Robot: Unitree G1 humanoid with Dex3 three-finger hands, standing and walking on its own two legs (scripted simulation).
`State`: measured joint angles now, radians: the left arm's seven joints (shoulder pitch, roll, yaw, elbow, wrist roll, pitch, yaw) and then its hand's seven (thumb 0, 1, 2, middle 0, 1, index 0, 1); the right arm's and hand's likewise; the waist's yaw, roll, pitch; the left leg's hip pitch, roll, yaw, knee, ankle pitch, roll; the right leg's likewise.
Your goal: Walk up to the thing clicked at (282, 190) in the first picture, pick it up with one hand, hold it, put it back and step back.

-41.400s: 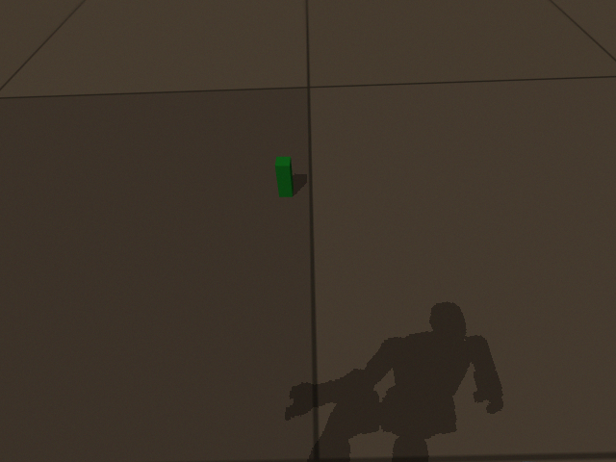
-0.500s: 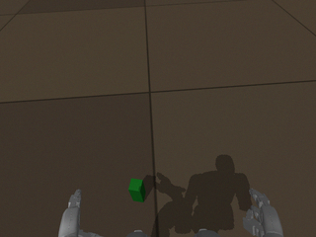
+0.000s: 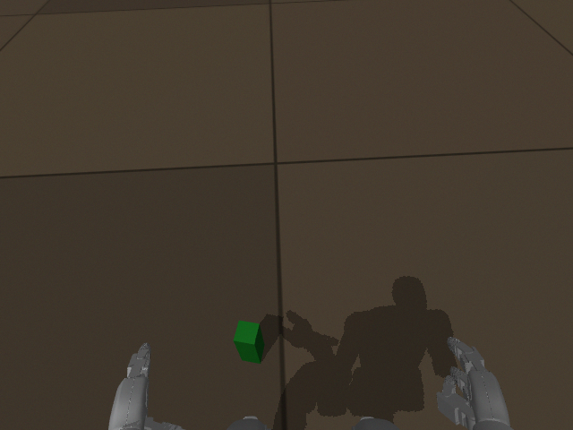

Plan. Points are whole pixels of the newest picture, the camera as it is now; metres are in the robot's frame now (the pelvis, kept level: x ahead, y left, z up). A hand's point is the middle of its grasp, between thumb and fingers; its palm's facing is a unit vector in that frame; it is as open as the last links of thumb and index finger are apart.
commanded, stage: home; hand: left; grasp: from the side
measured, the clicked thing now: (250, 343) +0.44 +0.16 -0.62
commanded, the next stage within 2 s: stand in 1.14 s
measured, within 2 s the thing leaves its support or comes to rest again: neither
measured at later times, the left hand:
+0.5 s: hand (178, 408) +0.17 +0.18 -0.06, palm faces +0.10 -0.95 -0.28, open 17.5 cm
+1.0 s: hand (174, 416) +0.16 +0.18 -0.06, palm faces +0.10 -0.95 -0.28, open 17.4 cm
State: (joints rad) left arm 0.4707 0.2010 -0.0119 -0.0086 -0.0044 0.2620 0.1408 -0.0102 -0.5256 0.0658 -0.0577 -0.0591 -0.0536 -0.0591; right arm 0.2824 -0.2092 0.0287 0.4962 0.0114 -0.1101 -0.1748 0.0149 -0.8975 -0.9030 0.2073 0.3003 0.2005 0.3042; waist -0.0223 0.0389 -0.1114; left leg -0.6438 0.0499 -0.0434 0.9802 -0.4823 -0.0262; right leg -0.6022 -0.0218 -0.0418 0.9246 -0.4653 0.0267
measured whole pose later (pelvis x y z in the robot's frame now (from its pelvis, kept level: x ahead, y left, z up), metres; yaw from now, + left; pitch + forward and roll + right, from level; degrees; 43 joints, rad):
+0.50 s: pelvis +0.00 +0.00 +0.00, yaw +0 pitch +8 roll -2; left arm 0.46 0.20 -0.01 0.00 -0.01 0.27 0.13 -0.01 -0.55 0.05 -0.05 -0.06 -0.05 -0.06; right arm 0.27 -0.21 0.02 0.51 0.01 -0.12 -0.17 0.01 -0.90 -0.90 0.21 0.30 0.20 0.30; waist -0.02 0.04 -0.10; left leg -0.62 0.05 -0.04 0.97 -0.48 -0.03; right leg -0.58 -0.02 -0.04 0.91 -0.46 0.02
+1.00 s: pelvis -0.01 +0.00 +0.00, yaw +0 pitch +7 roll -2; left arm 0.47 0.20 -0.01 0.00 0.00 0.26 0.13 -0.01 -0.54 0.06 -0.06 -0.06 -0.05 -0.06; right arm 0.27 -0.21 0.03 0.51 0.01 -0.13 -0.17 0.02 -0.90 -0.90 0.21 0.30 0.20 0.30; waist -0.02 0.03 -0.10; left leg -0.63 0.05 -0.04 0.97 -0.47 -0.02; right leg -0.59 -0.02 -0.04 0.91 -0.45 0.03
